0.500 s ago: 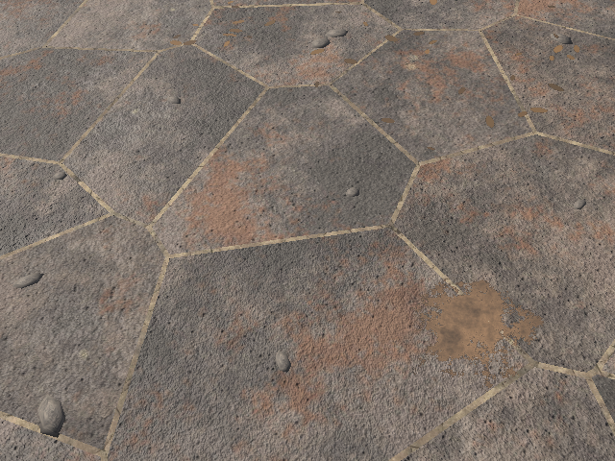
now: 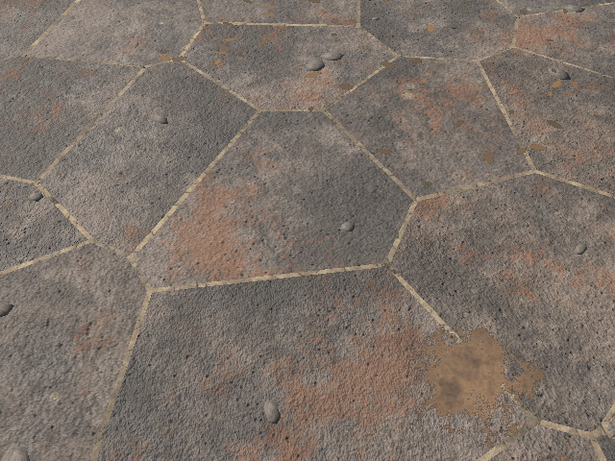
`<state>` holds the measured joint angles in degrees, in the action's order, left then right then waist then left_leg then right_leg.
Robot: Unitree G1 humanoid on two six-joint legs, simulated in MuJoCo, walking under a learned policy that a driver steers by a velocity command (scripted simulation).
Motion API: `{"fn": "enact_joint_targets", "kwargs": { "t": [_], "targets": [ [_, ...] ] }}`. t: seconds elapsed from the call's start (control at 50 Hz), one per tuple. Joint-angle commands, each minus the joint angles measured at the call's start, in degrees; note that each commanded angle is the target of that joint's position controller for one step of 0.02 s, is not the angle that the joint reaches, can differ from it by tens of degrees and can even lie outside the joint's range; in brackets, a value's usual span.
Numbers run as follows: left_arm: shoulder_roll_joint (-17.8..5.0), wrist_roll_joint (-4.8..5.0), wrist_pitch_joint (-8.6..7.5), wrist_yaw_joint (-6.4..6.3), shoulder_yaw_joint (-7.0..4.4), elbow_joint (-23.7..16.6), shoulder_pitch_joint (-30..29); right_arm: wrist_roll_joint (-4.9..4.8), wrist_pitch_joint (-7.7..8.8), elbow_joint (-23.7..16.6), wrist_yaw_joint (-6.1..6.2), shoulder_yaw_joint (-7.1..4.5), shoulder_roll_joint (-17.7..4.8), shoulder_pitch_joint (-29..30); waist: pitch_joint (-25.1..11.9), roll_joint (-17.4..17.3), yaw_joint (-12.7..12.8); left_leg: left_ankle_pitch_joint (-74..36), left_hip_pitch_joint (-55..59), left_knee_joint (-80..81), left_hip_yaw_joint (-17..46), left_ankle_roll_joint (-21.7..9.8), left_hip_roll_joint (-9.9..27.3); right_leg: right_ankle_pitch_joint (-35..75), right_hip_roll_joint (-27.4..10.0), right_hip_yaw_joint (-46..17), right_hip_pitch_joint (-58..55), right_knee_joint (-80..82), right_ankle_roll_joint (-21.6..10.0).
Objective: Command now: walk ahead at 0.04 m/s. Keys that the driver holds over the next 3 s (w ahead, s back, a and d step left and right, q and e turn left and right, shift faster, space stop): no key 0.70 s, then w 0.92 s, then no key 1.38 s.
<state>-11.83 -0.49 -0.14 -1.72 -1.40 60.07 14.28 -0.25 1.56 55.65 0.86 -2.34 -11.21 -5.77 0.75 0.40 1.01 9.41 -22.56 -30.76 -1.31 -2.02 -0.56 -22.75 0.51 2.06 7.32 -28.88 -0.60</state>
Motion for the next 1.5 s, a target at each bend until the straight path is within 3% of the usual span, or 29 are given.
{"fn": "enact_joint_targets", "kwargs": {
  "t": [0.02,0.34,0.7,0.72,0.76,0.78,0.8,0.82,0.84,0.9,0.92,0.94,0.96,0.98,1.0,1.02,1.04,1.06,1.08,1.1,1.12,1.16,1.22,1.28,1.36,1.42,1.46,1.48,1.5],
  "targets": [
    [-4.9,0.08,-0.35,-0.10,-0.98,0.5,5.5,-0.08,0.26,-1.4,0.53,-1.58,-6.8,-0.1,-5.2,-1.2,0.0,-20.8,14.8,1.3,6.3,-5.5,5.4,12.2,-2.4,-1.8,7.0,4.3,-0.8],
    [-2.6,-0.02,-0.96,-0.79,-0.48,2.9,9.3,0.04,-1.80,1.7,1.22,-1.79,-5.6,1.3,1.6,-0.3,-0.6,-4.7,13.6,4.1,5.2,-3.0,3.4,2.0,-3.2,-2.3,11.8,7.4,-1.4],
    [-0.8,0.11,-1.49,-0.81,-0.45,3.3,13.1,-0.05,-1.80,4.6,1.46,-1.28,-5.0,-0.6,2.4,-0.1,-0.8,-4.2,13.3,4.6,5.2,-2.7,3.0,2.7,-2.9,-2.0,11.4,8.4,-1.5],
    [-0.5,0.14,-1.43,-0.82,-0.44,3.8,14.4,-0.03,-1.85,5.3,1.46,-1.14,-4.5,-1.6,1.4,0.3,-0.7,2.0,13.5,4.6,4.5,-2.6,2.3,-2.4,-2.9,-2.0,10.9,9.3,-1.9],
    [-3.2,0.71,-1.31,-1.09,-1.32,3.0,14.3,-0.63,-1.67,5.4,1.45,-1.60,-5.6,-1.7,4.3,3.0,-0.2,17.8,8.1,0.8,1.3,-2.2,-0.8,-15.1,-4.7,-5.5,11.5,11.5,-5.0],
    [-4.5,1.01,-1.58,-1.22,-1.71,2.5,15.3,-0.79,-1.07,4.5,1.23,-1.66,-5.7,0.6,6.3,4.4,1.1,20.3,2.6,-2.6,0.1,-1.9,-1.7,-20.4,-7.9,-10.0,10.1,14.5,-7.4],
    [-6.6,1.37,-2.15,-1.32,-2.40,2.1,15.7,-1.25,-0.05,3.1,0.73,-1.50,-5.0,3.6,9.0,7.5,1.9,15.6,-3.6,-7.4,-2.2,-1.7,-2.2,-22.4,-13.5,-16.9,7.0,18.8,-10.2],
    [-8.7,1.48,-2.89,-1.38,-3.19,1.6,14.0,-1.37,1.00,2.1,0.14,-1.39,-4.8,5.4,11.8,9.2,1.8,11.4,-9.1,-12.0,-1.4,-2.0,0.3,-19.5,-18.7,-21.9,4.7,20.5,-12.4],
    [-8.1,1.27,-3.62,-1.30,-3.28,1.5,13.9,-1.32,1.85,1.7,-0.35,-1.49,-5.1,6.0,12.5,8.5,1.9,12.3,-13.8,-15.1,-0.2,-2.5,2.2,-13.9,-20.8,-23.0,1.0,20.2,-13.3],
    [-6.3,1.68,-4.46,-0.35,-3.07,1.5,15.3,-2.17,3.63,0.5,-1.54,-1.36,-4.6,7.2,12.1,6.0,2.0,15.7,-18.2,-12.7,-0.5,-3.0,4.4,1.2,-19.3,-18.1,-7.2,16.9,-11.5],
    [-6.6,1.84,-4.28,-0.03,-3.09,1.1,14.7,-2.21,3.96,0.5,-1.88,-1.33,-4.2,6.9,11.2,5.7,1.5,13.9,-13.4,-8.9,-2.4,-2.9,3.4,3.3,-17.5,-15.3,-5.5,15.9,-10.5],
    [-7.2,1.91,-4.01,0.29,-3.13,0.6,12.8,-2.19,4.10,1.7,-2.18,-1.41,-3.6,3.4,9.8,5.8,-0.6,9.6,-3.7,-4.5,-5.1,-2.8,1.3,6.5,-15.1,-11.7,-0.3,13.8,-9.3],
    [-7.8,1.66,-3.86,0.56,-3.16,0.0,11.8,-2.08,3.98,4.1,-2.27,-2.19,-4.5,-2.9,6.7,6.2,-3.5,4.8,8.8,-2.7,-7.6,-2.7,-2.2,15.4,-12.7,-8.8,5.5,9.6,-8.2],
    [-8.2,1.48,-3.96,0.70,-3.09,-0.3,10.9,-2.07,3.70,6.6,-2.23,-3.49,-6.6,-10.8,2.6,5.5,-7.2,2.7,19.5,-2.3,-7.1,-3.4,-3.4,26.1,-10.3,-5.8,9.4,1.9,-6.8],
    [-6.5,1.35,-4.30,0.83,-2.50,-1.9,7.8,-1.88,3.61,8.3,-1.78,-5.13,-11.6,-20.5,-1.8,-2.3,-11.8,7.5,29.8,3.8,7.2,-7.4,5.8,28.3,-5.4,-0.3,17.3,-16.5,-3.0],
    [-0.5,1.55,-5.52,0.68,-1.01,-4.2,9.1,-1.09,3.80,8.7,-1.76,-5.49,-16.4,-27.0,-8.7,-18.1,-11.1,14.9,39.0,17.6,38.7,-16.5,21.7,-2.3,3.0,0.1,30.8,-38.5,0.3],
    [-2.8,3.04,-6.68,0.84,-1.72,-5.2,6.1,-0.39,4.67,8.5,-1.90,-3.44,-11.4,-22.2,-6.2,-12.5,-8.7,18.0,35.0,20.4,44.3,-16.6,23.6,-6.9,0.7,-8.9,35.8,-48.4,-1.5],
    [-4.4,4.02,-7.22,1.23,-2.06,-6.4,3.7,-0.46,5.19,6.6,-1.91,-2.36,-8.9,-16.3,-0.8,-9.3,-6.6,16.8,30.0,19.7,36.4,-14.4,22.5,-2.6,-2.6,-8.7,39.2,-50.4,-3.5],
    [-5.1,3.73,-7.37,1.23,-2.38,-6.3,2.8,-0.32,5.41,5.4,-2.23,-1.44,-6.8,-12.0,1.3,-4.7,-4.6,12.9,25.2,20.1,28.3,-12.1,19.8,3.3,-5.6,-7.6,37.8,-48.0,-4.7],
    [-5.1,2.90,-7.21,0.95,-2.95,-6.1,2.7,-0.04,5.51,4.7,-2.57,-0.99,-6.4,-9.8,2.5,-2.8,-3.1,8.7,21.2,21.0,22.4,-10.5,17.5,7.3,-7.5,-6.7,35.8,-44.2,-5.0],
    [-5.4,2.40,-6.61,0.90,-3.45,-5.9,3.6,0.24,5.41,4.6,-2.60,-0.54,-5.6,-9.3,2.5,-3.2,-1.8,5.2,18.4,22.0,17.4,-9.2,14.9,9.5,-8.7,-6.2,32.4,-41.5,-5.0],
    [-4.4,2.40,-5.48,1.09,-3.69,-5.8,3.7,0.38,5.11,5.2,-2.12,-0.28,-6.0,-11.6,3.0,-3.6,-1.0,-0.8,16.6,23.4,12.6,-9.0,13.1,11.3,-9.2,-4.8,31.0,-37.8,-4.0],
    [-4.0,1.74,-4.75,1.08,-3.72,-8.5,-2.9,0.48,4.82,5.6,-0.95,-0.42,-8.3,-14.6,4.7,-2.4,-1.7,-6.8,17.2,25.0,9.9,-10.0,13.4,16.2,-9.6,-3.7,36.1,-30.1,-1.4],
    [-3.3,1.58,-4.92,1.55,-3.13,-11.2,-10.6,0.54,4.32,5.0,-0.20,-0.46,-8.7,-15.8,5.5,-3.0,-3.2,-8.7,17.2,25.8,7.0,-9.5,12.5,23.1,-8.7,-2.7,36.3,-18.2,-0.2],
    [-3.3,2.00,-5.34,2.78,-2.35,-13.4,-18.1,-0.23,3.99,5.3,0.01,-0.85,-9.2,-19.5,6.9,-3.3,-5.3,-8.7,19.9,25.7,4.2,-8.9,12.7,27.2,-6.4,-0.7,33.9,-8.2,-0.4],
    [-3.8,2.26,-5.82,3.97,-2.02,-15.2,-21.6,-0.62,3.37,5.9,0.09,-1.27,-9.5,-21.2,7.6,-3.9,-5.3,-11.0,25.4,23.0,3.7,-8.3,15.0,24.9,-5.7,-1.0,33.8,-3.8,-2.1],
    [-5.4,2.32,-6.12,4.54,-2.45,-15.6,-20.2,-0.63,2.97,5.6,0.11,-1.77,-10.5,-20.2,5.8,-5.0,-3.3,-20.1,28.1,19.1,3.0,-7.3,16.0,21.1,-4.1,-0.1,29.2,-1.8,-3.9],
    [-7.0,2.25,-6.21,4.55,-3.14,-15.0,-17.0,-0.53,2.77,5.3,0.11,-2.07,-11.5,-19.4,3.0,-6.4,-1.2,-30.7,28.9,15.0,2.5,-6.7,15.9,19.3,-2.3,1.1,23.6,-1.9,-4.9],
    [-9.1,2.20,-6.21,4.37,-4.33,-13.0,-9.5,-0.34,2.37,5.0,0.08,-2.15,-11.8,-18.2,-1.6,-7.2,3.1,-40.7,28.0,6.0,0.8,-5.6,14.4,18.4,0.0,2.7,13.7,-1.8,-6.3]
  ]
}}
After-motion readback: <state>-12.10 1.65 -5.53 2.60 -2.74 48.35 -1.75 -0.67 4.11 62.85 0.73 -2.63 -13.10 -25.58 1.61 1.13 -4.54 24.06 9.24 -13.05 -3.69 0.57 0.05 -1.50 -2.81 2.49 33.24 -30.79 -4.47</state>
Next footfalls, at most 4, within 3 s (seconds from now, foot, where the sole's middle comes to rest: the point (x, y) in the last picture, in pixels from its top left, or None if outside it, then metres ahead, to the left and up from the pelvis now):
1.52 right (375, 438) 0.54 -0.11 -0.77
1.98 left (276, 375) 0.68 0.11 -0.77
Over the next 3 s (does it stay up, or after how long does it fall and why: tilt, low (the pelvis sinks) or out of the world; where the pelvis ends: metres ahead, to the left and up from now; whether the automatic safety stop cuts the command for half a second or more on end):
stays up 0.57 0.00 0.00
